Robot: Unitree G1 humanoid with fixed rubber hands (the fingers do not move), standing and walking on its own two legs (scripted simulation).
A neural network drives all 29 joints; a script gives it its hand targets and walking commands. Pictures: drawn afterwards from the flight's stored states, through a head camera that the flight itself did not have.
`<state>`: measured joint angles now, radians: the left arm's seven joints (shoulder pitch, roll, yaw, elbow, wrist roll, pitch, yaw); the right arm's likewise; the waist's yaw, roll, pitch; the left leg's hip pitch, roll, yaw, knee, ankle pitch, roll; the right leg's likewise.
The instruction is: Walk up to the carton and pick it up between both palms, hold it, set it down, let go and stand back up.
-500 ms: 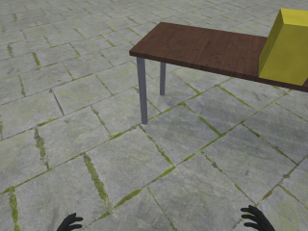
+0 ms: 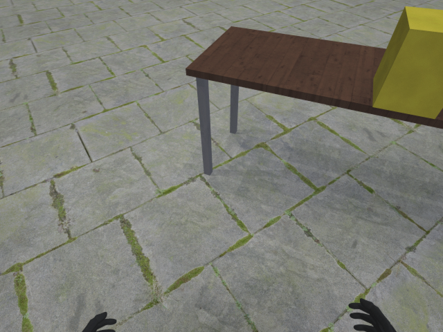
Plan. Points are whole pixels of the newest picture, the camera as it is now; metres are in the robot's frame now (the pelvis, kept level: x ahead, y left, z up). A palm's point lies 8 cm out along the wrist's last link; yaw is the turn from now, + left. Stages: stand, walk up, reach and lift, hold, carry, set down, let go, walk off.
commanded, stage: stand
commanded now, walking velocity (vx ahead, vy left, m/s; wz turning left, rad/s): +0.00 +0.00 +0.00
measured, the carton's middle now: (419, 62) +0.93 -0.61 +0.06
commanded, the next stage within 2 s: none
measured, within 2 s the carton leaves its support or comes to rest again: neither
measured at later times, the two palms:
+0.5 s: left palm out of the picture +0.12 +0.27 -0.09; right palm out of the picture +0.14 -0.27 -0.07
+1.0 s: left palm out of the picture +0.12 +0.27 -0.09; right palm out of the picture +0.14 -0.27 -0.07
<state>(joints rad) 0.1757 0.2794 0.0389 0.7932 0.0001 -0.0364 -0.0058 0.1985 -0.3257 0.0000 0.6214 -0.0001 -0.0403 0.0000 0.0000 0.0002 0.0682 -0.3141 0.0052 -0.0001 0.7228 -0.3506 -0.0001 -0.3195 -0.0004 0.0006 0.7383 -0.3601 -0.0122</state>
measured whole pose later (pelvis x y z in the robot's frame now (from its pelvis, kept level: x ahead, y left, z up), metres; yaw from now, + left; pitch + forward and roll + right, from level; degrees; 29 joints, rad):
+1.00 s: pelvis -0.01 +0.00 +0.00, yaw +0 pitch -4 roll +0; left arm 0.14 0.28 0.04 0.83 0.00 -0.04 -0.01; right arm 0.20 -0.33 0.00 0.65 0.00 -0.04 0.00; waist 0.00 0.00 0.06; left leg -0.31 0.01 0.00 0.71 -0.33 0.00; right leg -0.32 0.00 0.00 0.73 -0.34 -0.01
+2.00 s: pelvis -0.01 +0.00 +0.01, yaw +0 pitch -3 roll +0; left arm 0.14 0.28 0.04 0.86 0.00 -0.04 -0.01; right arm 0.20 -0.33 0.00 0.68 0.00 -0.04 0.00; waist 0.00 0.00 0.05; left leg -0.31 0.01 0.00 0.67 -0.31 0.00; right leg -0.32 0.00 0.00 0.68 -0.31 -0.01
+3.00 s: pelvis -0.01 +0.00 +0.01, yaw +0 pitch -3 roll +0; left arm 0.13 0.28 0.04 0.88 0.00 -0.04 -0.01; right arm 0.20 -0.33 0.00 0.70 0.00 -0.04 0.00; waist 0.00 0.00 0.04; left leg -0.31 0.01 0.00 0.65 -0.30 0.00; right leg -0.31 0.00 0.00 0.66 -0.30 -0.01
